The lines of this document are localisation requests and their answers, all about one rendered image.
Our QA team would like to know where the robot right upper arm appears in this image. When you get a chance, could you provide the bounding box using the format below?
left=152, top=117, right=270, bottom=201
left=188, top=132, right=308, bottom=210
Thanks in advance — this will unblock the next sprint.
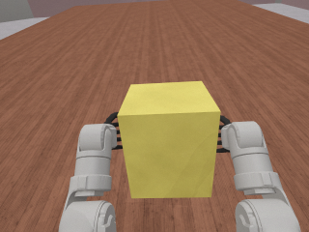
left=235, top=198, right=300, bottom=232

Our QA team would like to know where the robot left upper arm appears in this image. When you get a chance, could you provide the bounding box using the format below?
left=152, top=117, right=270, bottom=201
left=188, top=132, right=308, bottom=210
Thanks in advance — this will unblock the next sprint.
left=59, top=200, right=117, bottom=232

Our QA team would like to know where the robot left hand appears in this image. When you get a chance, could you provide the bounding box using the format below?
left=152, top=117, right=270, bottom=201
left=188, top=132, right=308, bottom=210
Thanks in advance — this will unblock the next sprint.
left=104, top=112, right=123, bottom=150

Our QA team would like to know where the right robot forearm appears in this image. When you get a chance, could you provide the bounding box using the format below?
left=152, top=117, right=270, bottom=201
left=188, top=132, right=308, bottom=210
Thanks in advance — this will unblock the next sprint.
left=220, top=121, right=301, bottom=232

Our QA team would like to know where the robot right hand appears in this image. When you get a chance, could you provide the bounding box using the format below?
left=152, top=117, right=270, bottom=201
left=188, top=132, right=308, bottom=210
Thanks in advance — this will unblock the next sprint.
left=216, top=115, right=232, bottom=153

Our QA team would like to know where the left robot forearm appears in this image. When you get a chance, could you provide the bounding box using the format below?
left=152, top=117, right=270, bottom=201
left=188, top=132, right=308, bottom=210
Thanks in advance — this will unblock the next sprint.
left=58, top=124, right=118, bottom=232

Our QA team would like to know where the carton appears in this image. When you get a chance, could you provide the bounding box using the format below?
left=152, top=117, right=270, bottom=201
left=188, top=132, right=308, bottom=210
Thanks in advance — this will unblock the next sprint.
left=117, top=81, right=221, bottom=199

